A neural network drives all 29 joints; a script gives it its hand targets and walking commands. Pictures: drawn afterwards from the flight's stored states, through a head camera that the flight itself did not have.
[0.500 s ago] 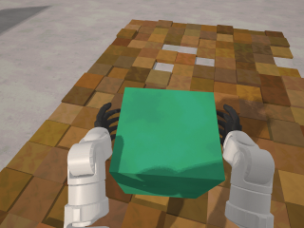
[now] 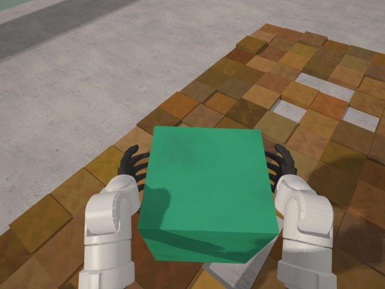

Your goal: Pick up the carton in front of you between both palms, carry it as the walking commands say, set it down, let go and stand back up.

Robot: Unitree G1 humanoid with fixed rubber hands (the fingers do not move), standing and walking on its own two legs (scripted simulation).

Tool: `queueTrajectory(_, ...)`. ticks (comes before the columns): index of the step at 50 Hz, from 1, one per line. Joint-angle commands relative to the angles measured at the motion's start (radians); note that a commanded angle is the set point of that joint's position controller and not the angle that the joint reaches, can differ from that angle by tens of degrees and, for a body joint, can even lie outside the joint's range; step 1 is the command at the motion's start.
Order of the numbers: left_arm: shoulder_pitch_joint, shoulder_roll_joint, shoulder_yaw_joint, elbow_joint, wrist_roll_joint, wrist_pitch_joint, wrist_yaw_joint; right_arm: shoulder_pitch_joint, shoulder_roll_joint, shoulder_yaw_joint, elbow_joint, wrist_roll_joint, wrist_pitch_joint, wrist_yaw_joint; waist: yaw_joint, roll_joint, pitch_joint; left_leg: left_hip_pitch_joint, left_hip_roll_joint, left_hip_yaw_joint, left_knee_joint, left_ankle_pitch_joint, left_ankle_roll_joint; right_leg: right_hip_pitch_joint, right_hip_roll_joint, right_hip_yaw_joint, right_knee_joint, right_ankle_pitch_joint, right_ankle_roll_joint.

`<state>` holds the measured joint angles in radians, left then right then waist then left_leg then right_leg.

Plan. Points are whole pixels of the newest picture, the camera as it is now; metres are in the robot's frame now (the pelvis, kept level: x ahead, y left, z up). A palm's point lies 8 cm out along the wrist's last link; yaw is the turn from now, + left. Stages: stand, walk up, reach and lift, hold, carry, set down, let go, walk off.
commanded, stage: carry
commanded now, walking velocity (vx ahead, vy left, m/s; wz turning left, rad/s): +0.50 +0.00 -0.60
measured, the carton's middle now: (203, 200) +0.31 +0.04 +0.00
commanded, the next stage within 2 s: none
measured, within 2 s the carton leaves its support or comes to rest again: neither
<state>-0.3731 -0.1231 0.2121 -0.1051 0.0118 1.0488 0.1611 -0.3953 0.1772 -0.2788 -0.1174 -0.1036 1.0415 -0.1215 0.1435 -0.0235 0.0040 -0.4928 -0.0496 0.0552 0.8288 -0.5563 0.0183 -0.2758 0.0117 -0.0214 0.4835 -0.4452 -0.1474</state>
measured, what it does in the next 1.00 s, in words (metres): goes down, turning right: left foot, then right foot 0.05 m lower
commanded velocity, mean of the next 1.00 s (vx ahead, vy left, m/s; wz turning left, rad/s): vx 0.50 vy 0.00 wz -0.48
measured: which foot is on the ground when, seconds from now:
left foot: up 0.00-0.04, down 0.06-0.40, up 0.42-0.80, down 0.82-1.00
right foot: down 0.00-0.08, up 0.10-0.40, down 0.42-0.84, up 0.86-1.00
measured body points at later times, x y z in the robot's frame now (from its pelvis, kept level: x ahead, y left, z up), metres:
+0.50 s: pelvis +0.38 -0.05 -0.08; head +0.41 -0.05 +0.37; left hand +0.78 -0.01 +0.08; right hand +0.70 -0.30 +0.08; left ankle +0.22 +0.10 -0.62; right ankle +0.46 -0.10 -0.79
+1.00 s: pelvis +0.70 -0.12 -0.04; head +0.75 -0.15 +0.41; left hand +1.07 -0.22 +0.04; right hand +0.87 -0.45 +0.04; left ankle +0.78 -0.04 -0.78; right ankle +0.60 -0.18 -0.69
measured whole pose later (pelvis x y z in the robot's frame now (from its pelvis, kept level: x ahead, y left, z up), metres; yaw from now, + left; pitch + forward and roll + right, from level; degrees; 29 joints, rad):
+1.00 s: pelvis +0.70 -0.12 -0.04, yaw -35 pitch +6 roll +0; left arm -0.44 -0.13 0.26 -0.16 0.01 1.06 0.15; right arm -0.41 0.14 -0.24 -0.16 -0.03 1.02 -0.16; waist -0.08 -0.01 -0.01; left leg -0.41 0.05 0.11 0.52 -0.23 0.02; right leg -0.59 0.04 0.00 1.16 -0.42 -0.04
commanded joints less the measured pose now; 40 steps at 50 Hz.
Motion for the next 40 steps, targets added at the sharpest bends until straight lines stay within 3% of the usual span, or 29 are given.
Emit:
queueTrajectory(1,-0.714,-0.857,-0.765,-0.106,-0.337,-0.058,-0.126,-0.430,0.698,0.557,0.012,0.064,-0.039,-0.006,-0.107,-0.126,-0.468,0.421,-0.034,0.036,-0.380,0.313,0.008,0.088,-0.179,0.199,-0.040,0.539,0.007)
queueTrajectory(2,-0.696,-0.867,-0.763,-0.071,-0.336,-0.057,-0.128,-0.413,0.692,0.560,0.023,0.053,-0.041,-0.011,-0.150,-0.088,-0.495,0.619,-0.044,0.060,-0.461,0.424,0.012,-0.029,-0.136,0.129,0.044,0.587,0.022)
queueTrajectory(3,-0.691,-0.855,-0.755,-0.059,-0.325,-0.055,-0.125,-0.405,0.689,0.562,0.034,0.051,-0.041,-0.013,-0.168,-0.075,-0.470,0.753,0.004,0.038,-0.490,0.465,0.019,-0.174,-0.087,0.071,0.127,0.528,0.036)
queueTrajectory(4,-0.693,-0.839,-0.737,-0.037,-0.309,-0.046,-0.117,-0.410,0.675,0.563,0.050,0.055,-0.039,-0.017,-0.195,-0.005,-0.443,0.874,0.119,-0.095,-0.551,0.505,0.066,-0.322,-0.030,0.035,0.246,0.315,0.057)
queueTrajectory(5,-0.701,-0.818,-0.712,-0.052,-0.299,-0.032,-0.111,-0.429,0.653,0.557,0.060,0.059,-0.042,-0.028,-0.224,0.275,-0.471,1.010,0.398,-0.421,-0.454,0.694,0.222,-0.544,0.011,-0.017,0.516,-0.048,0.121)
queueTrajectory(6,-0.700,-0.786,-0.695,-0.049,-0.292,-0.026,-0.098,-0.413,0.651,0.571,0.046,0.088,-0.033,-0.029,-0.216,0.137,-0.450,0.927,0.434,-0.461,-0.446,0.699,0.259,-0.572,-0.041,0.039,0.663,-0.078,0.104)
queueTrajectory(7,-0.690,-0.774,-0.659,-0.036,-0.266,-0.021,-0.083,-0.458,0.656,0.604,0.009,0.127,-0.027,-0.028,-0.211,0.032,-0.401,0.831,0.415,-0.412,-0.470,0.720,0.228,-0.563,-0.061,0.050,0.672,-0.013,0.100)
queueTrajectory(8,-0.673,-0.758,-0.621,-0.030,-0.234,-0.016,-0.068,-0.527,0.660,0.633,-0.033,0.167,-0.023,-0.027,-0.194,-0.004,-0.360,0.759,0.389,-0.345,-0.491,0.763,0.165,-0.537,-0.072,0.042,0.645,0.062,0.101)
queueTrajectory(9,-0.661,-0.730,-0.589,-0.036,-0.205,-0.006,-0.052,-0.585,0.651,0.656,-0.065,0.207,-0.020,-0.028,-0.192,0.032,-0.328,0.732,0.366,-0.279,-0.483,0.918,0.121,-0.535,-0.069,0.037,0.604,0.118,0.104)
queueTrajectory(11,-0.654,-0.670,-0.549,-0.042,-0.166,0.014,-0.021,-0.643,0.627,0.670,-0.094,0.270,-0.012,-0.032,-0.201,0.146,-0.284,0.722,0.301,-0.152,-0.464,1.007,0.076,-0.564,-0.064,0.000,0.504,0.166,0.119)
queueTrajectory(13,-0.605,-0.599,-0.502,-0.039,-0.128,0.032,0.014,-0.632,0.587,0.677,-0.101,0.316,0.006,-0.037,-0.220,0.142,-0.269,0.723,0.240,-0.071,-0.432,1.050,0.065,-0.562,-0.014,-0.072,0.349,0.247,0.126)
queueTrajectory(15,-0.568,-0.536,-0.454,-0.043,-0.097,0.050,0.041,-0.642,0.560,0.674,-0.110,0.360,0.025,-0.043,-0.246,0.135,-0.269,0.706,0.186,0.008,-0.395,1.048,0.043,-0.499,0.023,-0.112,0.159,0.444,0.105)
queueTrajectory(17,-0.569,-0.481,-0.413,-0.064,-0.086,0.074,0.056,-0.674,0.540,0.665,-0.109,0.395,0.047,-0.050,-0.215,0.117,-0.276,0.528,0.175,0.094,-0.312,1.048,0.011,-0.207,0.075,-0.167,-0.036,0.664,0.073)
queueTrajectory(18,-0.578,-0.453,-0.394,-0.076,-0.085,0.085,0.060,-0.691,0.533,0.659,-0.115,0.411,0.059,-0.051,-0.176,0.149,-0.315,0.468,0.194,0.123,-0.208,1.102,0.000,-0.066,0.091,-0.174,-0.040,0.743,0.046)
queueTrajectory(19,-0.595,-0.435,-0.383,-0.094,-0.092,0.094,0.063,-0.704,0.532,0.651,-0.120,0.420,0.069,-0.050,-0.128,0.167,-0.376,0.408,0.204,0.143,-0.048,1.125,-0.007,0.098,0.078,-0.150,-0.041,0.798,0.013)
queueTrajectory(20,-0.635,-0.435,-0.382,-0.122,-0.102,0.099,0.065,-0.727,0.523,0.641,-0.128,0.423,0.078,-0.048,-0.030,0.124,-0.445,0.253,0.148,0.178,0.212,0.984,-0.020,0.367,0.058,-0.128,-0.076,0.852,-0.019)
queueTrajectory(21,-0.655,-0.431,-0.376,-0.136,-0.109,0.108,0.065,-0.778,0.521,0.629,-0.135,0.420,0.090,-0.045,0.032,-0.046,-0.388,0.002,0.022,0.150,0.523,0.176,-0.027,0.496,-0.018,-0.044,-0.069,0.894,-0.063)
queueTrajectory(22,-0.678,-0.379,-0.363,-0.109,-0.103,0.118,0.076,-0.784,0.506,0.608,-0.118,0.421,0.114,-0.050,-0.041,-0.233,-0.521,-0.231,-0.009,0.014,0.820,-0.105,-0.032,0.728,-0.243,0.306,0.166,1.350,-0.208)
queueTrajectory(23,-0.712,-0.372,-0.379,-0.121,-0.135,0.126,0.084,-0.787,0.467,0.568,-0.126,0.417,0.128,-0.063,-0.013,-0.191,-0.720,-0.380,0.018,-0.137,0.975,-0.069,-0.040,0.902,-0.358,0.571,0.124,1.033,-0.349)
queueTrajectory(24,-0.763,-0.433,-0.422,-0.166,-0.183,0.125,0.080,-0.811,0.464,0.541,-0.167,0.406,0.135,-0.075,-0.019,-0.094,-0.727,-0.439,0.063,-0.172,0.964,0.000,-0.011,0.809,-0.353,0.702,0.003,0.531,-0.352)
queueTrajectory(25,-0.859,-0.503,-0.465,-0.228,-0.239,0.121,0.066,-0.854,0.472,0.521,-0.198,0.387,0.135,-0.086,-0.041,-0.006,-0.638,-0.455,0.085,-0.166,0.885,0.026,-0.007,0.667,-0.305,0.680,-0.041,0.364,-0.290)
queueTrajectory(27,-0.979,-0.594,-0.546,-0.325,-0.325,0.118,0.035,-0.843,0.469,0.476,-0.217,0.312,0.121,-0.100,-0.082,0.098,-0.555,-0.381,0.103,-0.142,0.773,0.059,-0.016,0.409,-0.273,0.594,-0.026,0.490,-0.247)
queueTrajectory(28,-1.002,-0.624,-0.578,-0.334,-0.355,0.115,0.022,-0.801,0.465,0.454,-0.191,0.269,0.114,-0.104,-0.090,0.116,-0.540,-0.348,0.115,-0.131,0.721,0.051,-0.021,0.320,-0.249,0.564,-0.025,0.500,-0.232)
queueTrajectory(30,-0.992,-0.663,-0.616,-0.313,-0.382,0.107,0.000,-0.714,0.476,0.447,-0.144,0.205,0.103,-0.105,-0.094,0.088,-0.540,-0.356,0.137,-0.115,0.617,0.080,-0.023,0.279,-0.211,0.515,-0.008,0.586,-0.223)
queueTrajectory(32,-0.937,-0.701,-0.636,-0.255,-0.376,0.102,-0.022,-0.673,0.511,0.475,-0.104,0.177,0.095,-0.091,-0.081,0.038,-0.531,-0.355,0.125,-0.079,0.448,0.165,-0.038,0.278,-0.166,0.453,-0.009,0.737,-0.206)
queueTrajectory(35,-0.864,-0.772,-0.652,-0.169,-0.353,0.092,-0.062,-0.653,0.600,0.544,-0.069,0.173,0.078,-0.052,-0.052,-0.023,-0.495,-0.291,0.073,-0.025,0.156,0.360,-0.029,0.294,-0.083,0.339,0.041,0.924,-0.120)
queueTrajectory(37,-0.817,-0.808,-0.658,-0.126,-0.336,0.078,-0.082,-0.636,0.651,0.583,-0.053,0.173,0.061,-0.033,-0.037,-0.072,-0.477,-0.222,0.026,0.014,-0.055,0.440,-0.021,0.323,-0.041,0.286,0.073,1.002,-0.082)
queueTrajectory(39,-0.759,-0.821,-0.657,-0.091,-0.309,0.060,-0.091,-0.622,0.679,0.614,-0.051,0.176,0.045,-0.022,-0.059,-0.097,-0.494,-0.015,-0.031,0.064,-0.273,0.497,-0.021,0.299,-0.014,0.229,0.138,1.114,-0.031)
queueTrajectory(40,-0.740,-0.818,-0.658,-0.082,-0.296,0.050,-0.093,-0.609,0.692,0.630,-0.049,0.181,0.037,-0.017,-0.107,-0.103,-0.534,0.181,-0.023,0.070,-0.358,0.591,-0.018,0.229,-0.008,0.192,0.235,1.118,0.004)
